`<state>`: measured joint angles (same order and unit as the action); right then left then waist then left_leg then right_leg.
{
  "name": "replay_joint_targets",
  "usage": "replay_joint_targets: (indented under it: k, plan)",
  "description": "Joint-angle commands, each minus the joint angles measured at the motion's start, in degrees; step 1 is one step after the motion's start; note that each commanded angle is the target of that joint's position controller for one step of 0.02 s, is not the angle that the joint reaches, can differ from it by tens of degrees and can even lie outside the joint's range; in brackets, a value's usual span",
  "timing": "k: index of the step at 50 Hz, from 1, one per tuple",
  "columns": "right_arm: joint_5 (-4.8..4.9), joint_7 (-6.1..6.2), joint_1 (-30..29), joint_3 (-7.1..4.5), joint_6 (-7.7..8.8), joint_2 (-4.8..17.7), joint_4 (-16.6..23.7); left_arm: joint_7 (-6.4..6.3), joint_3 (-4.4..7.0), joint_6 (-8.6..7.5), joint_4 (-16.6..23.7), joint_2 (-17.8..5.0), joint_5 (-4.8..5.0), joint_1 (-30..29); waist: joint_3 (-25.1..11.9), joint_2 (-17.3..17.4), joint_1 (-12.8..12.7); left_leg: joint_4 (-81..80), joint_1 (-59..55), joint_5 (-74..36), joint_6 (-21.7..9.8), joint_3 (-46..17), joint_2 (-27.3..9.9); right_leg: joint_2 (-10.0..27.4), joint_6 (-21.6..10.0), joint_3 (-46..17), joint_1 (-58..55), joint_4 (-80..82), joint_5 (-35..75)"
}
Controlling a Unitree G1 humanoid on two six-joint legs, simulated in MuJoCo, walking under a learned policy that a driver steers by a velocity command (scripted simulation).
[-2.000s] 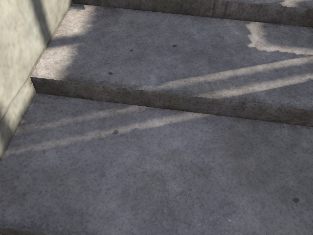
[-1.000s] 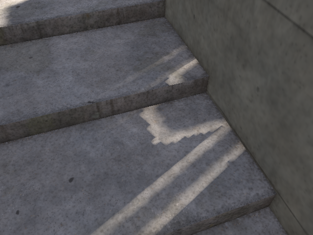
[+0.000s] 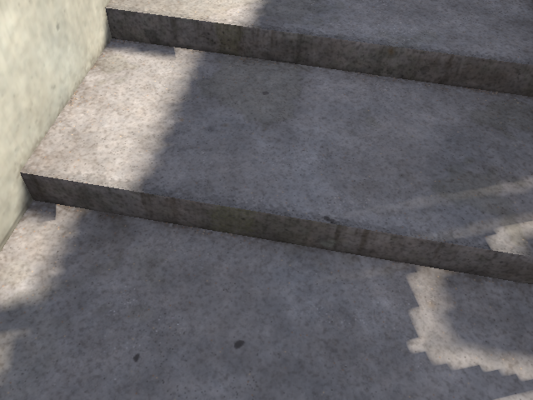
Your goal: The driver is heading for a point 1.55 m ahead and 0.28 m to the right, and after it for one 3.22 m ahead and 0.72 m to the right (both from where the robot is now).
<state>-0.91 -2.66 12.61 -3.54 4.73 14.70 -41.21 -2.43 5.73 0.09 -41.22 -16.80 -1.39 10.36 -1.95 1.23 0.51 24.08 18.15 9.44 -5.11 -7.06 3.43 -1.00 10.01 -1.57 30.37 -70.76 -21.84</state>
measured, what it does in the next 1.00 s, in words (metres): steps on the spot, turning right: right foot, then right foot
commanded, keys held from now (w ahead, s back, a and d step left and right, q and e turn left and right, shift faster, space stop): no key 0.22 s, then e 0.70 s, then no key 0.08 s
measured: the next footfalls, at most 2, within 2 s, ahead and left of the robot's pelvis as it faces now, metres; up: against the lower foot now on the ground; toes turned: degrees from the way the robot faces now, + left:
right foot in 0.22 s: -0.02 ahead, -0.16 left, +0.00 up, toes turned +0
right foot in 0.98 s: -0.07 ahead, -0.18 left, +0.00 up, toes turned -21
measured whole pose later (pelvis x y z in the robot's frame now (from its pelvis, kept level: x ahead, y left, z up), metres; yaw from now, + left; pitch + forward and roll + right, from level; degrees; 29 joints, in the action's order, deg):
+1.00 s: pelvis -0.04 -0.08 -0.01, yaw -18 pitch +1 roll +1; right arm -2.5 3.2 8.1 -4.0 2.5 13.6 -40.1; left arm 3.1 4.7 -2.3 -40.8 -13.7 -0.8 12.5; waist 2.7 -0.2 2.0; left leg 25.4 13.0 12.1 1.2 12.5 -6.9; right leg 1.5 -2.5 2.9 11.0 -28.2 -15.8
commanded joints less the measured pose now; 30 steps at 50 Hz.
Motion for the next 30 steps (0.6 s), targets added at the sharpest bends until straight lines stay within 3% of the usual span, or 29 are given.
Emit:
replay_joint_targets:
  k: [1, 3, 7, 10, 11, 12, 13, 14, 15, 16, 17, 19, 20, 23, 26, 28, 30]
  plan:
    - [0.53, -0.17, 0.7, -1.29, 0.15, 8.7, 4.5, 0.76, -0.17, 0.40, 1.5, -2.5, -0.18, 2.4, -5.1, 5.7, -0.1, -3.5, -6.5, -19.9, -12.3, -12.7, -15.0, 1.7, 1.0, 1.5, -0.8, 7.3, 1.7]
    - [1.03, -0.51, 0.3, -1.12, -0.18, 9.0, 4.9, 1.93, -0.70, 0.69, 0.7, -1.6, -0.44, 2.3, -4.3, 5.2, 0.5, -3.7, -5.1, -13.2, -11.0, -14.0, -14.3, 2.2, 0.9, 3.0, -4.0, 15.5, -0.4]
    - [2.39, -1.32, -0.3, -0.85, -1.01, 9.2, 3.6, 3.55, -1.78, -0.30, -0.1, -1.6, 0.39, 2.7, -5.1, 5.3, 2.4, -1.5, -6.2, -9.7, -10.6, -19.3, -15.6, 2.9, -0.5, 3.8, -8.6, 29.4, -3.2]
    - [3.06, -1.95, -3.5, -0.01, -2.72, 8.8, 0.6, 4.46, -1.63, -1.71, -0.7, -2.1, 1.94, 4.2, -4.5, 4.0, -0.4, -1.0, -4.3, -8.8, -9.1, -20.1, -13.4, 1.5, -4.5, 5.4, -16.5, 47.0, 10.4]
    - [2.64, -2.13, -3.2, 0.56, -3.28, 7.7, -0.6, 4.58, -1.65, -2.20, 0.1, -2.3, 1.88, 3.3, -5.1, 4.6, -0.9, -0.8, -2.3, -9.1, -7.2, -20.2, -12.7, 2.4, -7.0, 4.7, -20.6, 48.3, 14.5]
    - [3.06, -1.97, -3.4, 1.90, -3.49, 4.3, -1.2, 4.76, -1.86, -3.09, 1.2, -2.5, 1.56, 5.0, -7.8, 3.8, -2.1, 1.5, -0.3, -4.2, -2.5, -17.5, -9.6, 5.9, -11.3, 2.1, -25.5, 47.0, 22.7]
    - [3.14, -1.92, 0.1, 2.10, -3.78, 2.2, -1.1, 5.52, -1.83, -4.12, 2.3, -5.5, 1.59, 1.8, -6.6, -2.8, 3.0, 5.7, 0.0, 3.9, 4.0, -7.3, -2.1, 11.7, -19.8, -5.1, -22.5, 48.2, 33.4]
    - [1.89, -1.65, -0.2, 1.23, -4.29, 4.3, -2.2, 7.65, -2.24, -4.63, 2.8, -4.4, 1.72, -3.0, -3.0, -2.0, 6.1, 4.5, -3.0, 5.9, 7.5, -2.0, -0.8, 13.4, -22.4, -7.3, -15.0, 49.9, 28.8]
    - [1.23, -0.64, -3.6, 0.28, -5.05, 6.9, -1.9, 9.13, -1.55, -4.63, 3.2, -4.5, 2.01, -4.4, -2.0, -2.9, 5.7, 3.9, -4.9, 4.2, 8.0, -0.8, -1.4, 11.5, -20.6, -6.7, -11.5, 50.1, 18.1]
    - [0.90, 0.81, -6.3, -0.57, -5.26, 8.9, -1.2, 9.35, -0.75, -4.85, 3.8, -5.1, 2.20, -4.2, -1.1, -4.8, 4.4, 5.4, -3.2, 3.6, 7.3, 0.0, -1.0, 10.5, -19.9, -7.5, -11.8, 50.7, 15.3]
    - [0.68, 2.08, -6.5, -1.34, -5.01, 10.2, -1.3, 9.51, -0.28, -5.34, 4.2, -5.0, 2.39, -4.2, -0.7, -5.6, 4.1, 5.5, -1.7, 3.3, 7.3, 0.5, -1.5, 11.7, -20.3, -9.8, -13.5, 50.7, 16.1]
    - [1.00, 3.98, -7.3, -1.17, -4.44, 8.3, -1.5, 9.38, 0.74, -5.79, 3.9, -5.4, 2.54, -2.5, 0.2, -5.6, 3.1, 5.0, -0.2, 1.7, 7.4, 1.9, -2.3, 12.9, -21.3, -11.3, -16.1, 49.9, 18.1]
    - [1.13, 4.72, -7.6, -1.08, -4.20, 7.5, -1.8, 8.94, 1.45, -5.93, 3.8, -6.5, 2.14, -1.8, 1.1, -5.9, 2.6, 5.6, 0.6, 1.4, 7.3, 2.8, -2.0, 13.2, -22.3, -11.8, -16.4, 50.0, 18.8]
    - [0.84, 6.15, -9.0, -1.48, -3.76, 7.2, -1.5, 7.94, 2.58, -5.83, 3.5, -6.3, 1.49, 0.2, 2.3, -7.4, 1.0, 8.1, 1.4, 2.6, 6.7, 5.8, -2.2, 15.0, -25.5, -15.3, -17.5, 50.7, 20.4]
    - [0.54, 6.65, -8.8, -1.78, -3.26, 6.9, -1.2, 6.71, 2.93, -5.28, 4.2, -5.7, 0.88, -1.6, 2.8, -7.9, 0.8, 9.8, -1.0, 2.1, 5.3, 8.9, -2.5, 14.7, -26.3, -16.1, -16.7, 50.5, 23.3]
    - [0.33, 6.44, -7.3, -2.13, -2.82, 7.6, -0.6, 6.18, 3.02, -4.79, 5.3, -5.4, 0.51, -4.0, 1.5, -8.6, 1.2, 9.4, -4.6, -2.1, 3.3, 10.0, -2.3, 12.3, -25.1, -15.4, -15.9, 49.0, 25.2]
    - [-0.02, 6.17, -6.4, -2.37, -2.26, 7.9, 0.5, 5.55, 3.06, -4.22, 5.7, -5.3, 0.48, -4.0, -0.2, -6.6, 1.2, 7.7, -9.0, -7.6, 0.5, 9.4, -3.4, 8.9, -22.9, -14.3, -13.7, 47.0, 21.6]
